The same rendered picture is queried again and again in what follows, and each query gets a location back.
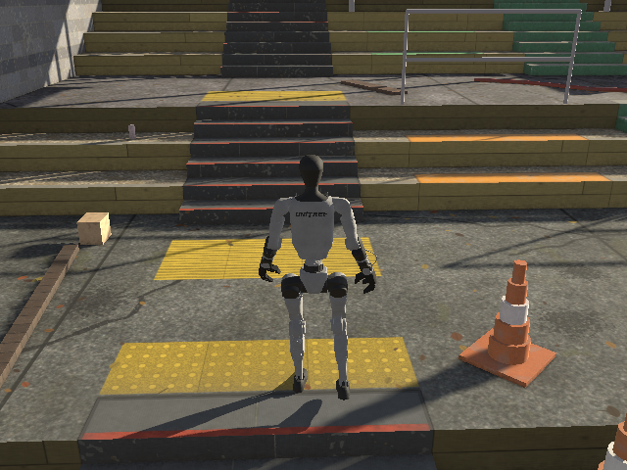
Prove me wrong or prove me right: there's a right robot upper arm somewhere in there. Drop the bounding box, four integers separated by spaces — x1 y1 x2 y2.
332 197 361 251

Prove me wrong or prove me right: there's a left robot thigh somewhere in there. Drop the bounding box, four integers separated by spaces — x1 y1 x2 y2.
281 273 306 338

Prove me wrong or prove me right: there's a robot left forearm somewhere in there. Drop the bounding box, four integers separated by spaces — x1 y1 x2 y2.
261 235 277 268

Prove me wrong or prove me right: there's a robot right forearm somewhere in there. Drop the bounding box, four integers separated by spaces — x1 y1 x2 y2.
352 235 373 275

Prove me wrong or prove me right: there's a robot right hand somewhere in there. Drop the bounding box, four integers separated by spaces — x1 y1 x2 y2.
355 269 377 294

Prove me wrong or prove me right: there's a robot left hand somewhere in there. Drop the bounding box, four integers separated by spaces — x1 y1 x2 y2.
259 264 281 282

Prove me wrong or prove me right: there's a left robot upper arm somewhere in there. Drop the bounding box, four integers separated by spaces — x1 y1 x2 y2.
267 197 292 250

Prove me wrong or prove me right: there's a humanoid robot head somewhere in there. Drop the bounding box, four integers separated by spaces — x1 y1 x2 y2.
295 155 329 202

